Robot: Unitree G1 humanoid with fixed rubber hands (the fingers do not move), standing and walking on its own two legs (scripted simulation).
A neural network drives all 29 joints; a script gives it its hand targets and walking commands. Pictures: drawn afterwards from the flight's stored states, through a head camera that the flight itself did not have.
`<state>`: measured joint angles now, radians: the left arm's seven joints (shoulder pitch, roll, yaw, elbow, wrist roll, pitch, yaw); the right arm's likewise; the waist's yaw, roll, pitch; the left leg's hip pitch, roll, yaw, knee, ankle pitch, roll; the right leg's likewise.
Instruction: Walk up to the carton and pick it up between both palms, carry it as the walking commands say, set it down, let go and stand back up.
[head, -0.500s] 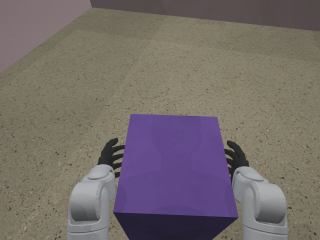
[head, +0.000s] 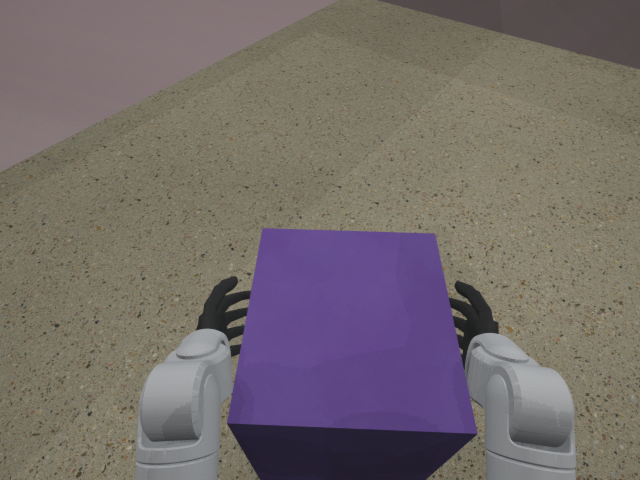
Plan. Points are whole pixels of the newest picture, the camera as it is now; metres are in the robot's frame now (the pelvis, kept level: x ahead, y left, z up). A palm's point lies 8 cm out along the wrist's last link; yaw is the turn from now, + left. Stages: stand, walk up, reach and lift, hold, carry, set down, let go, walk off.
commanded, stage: carry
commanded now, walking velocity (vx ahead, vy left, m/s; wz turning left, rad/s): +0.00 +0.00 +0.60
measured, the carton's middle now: (342, 365) +0.28 +0.00 -0.01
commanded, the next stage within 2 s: none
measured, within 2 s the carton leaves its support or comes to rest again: neither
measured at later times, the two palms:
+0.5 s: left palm (140, 383) +0.21 +0.19 +0.10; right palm (424, 339) +0.28 -0.09 +0.06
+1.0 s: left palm out of the picture +0.13 +0.33 +0.05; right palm (282, 354) +0.26 +0.07 +0.06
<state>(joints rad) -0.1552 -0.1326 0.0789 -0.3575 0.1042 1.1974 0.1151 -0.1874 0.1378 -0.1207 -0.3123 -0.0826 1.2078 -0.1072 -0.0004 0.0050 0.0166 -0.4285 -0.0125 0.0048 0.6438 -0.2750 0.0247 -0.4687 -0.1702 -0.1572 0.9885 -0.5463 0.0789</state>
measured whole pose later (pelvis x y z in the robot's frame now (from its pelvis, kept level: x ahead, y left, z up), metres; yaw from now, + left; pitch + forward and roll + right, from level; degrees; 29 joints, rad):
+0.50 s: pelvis -0.02 +0.00 +0.02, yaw +14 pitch +3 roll +5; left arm -0.15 -0.13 0.08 -0.36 0.10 1.19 0.11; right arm -0.19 0.14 -0.12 -0.31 -0.08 1.20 -0.11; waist 0.00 0.03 0.01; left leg -0.57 0.03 -0.02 1.23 -0.39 0.03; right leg -0.31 -0.15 -0.22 0.58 -0.32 -0.05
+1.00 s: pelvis -0.05 +0.08 +0.00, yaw +26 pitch +4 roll -1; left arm -0.16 -0.13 0.08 -0.36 0.10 1.19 0.11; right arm -0.19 0.14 -0.12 -0.32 -0.08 1.20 -0.11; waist 0.00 -0.01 0.04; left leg -0.46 -0.02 0.06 0.60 -0.21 0.07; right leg -0.50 -0.06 -0.14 1.11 -0.58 0.05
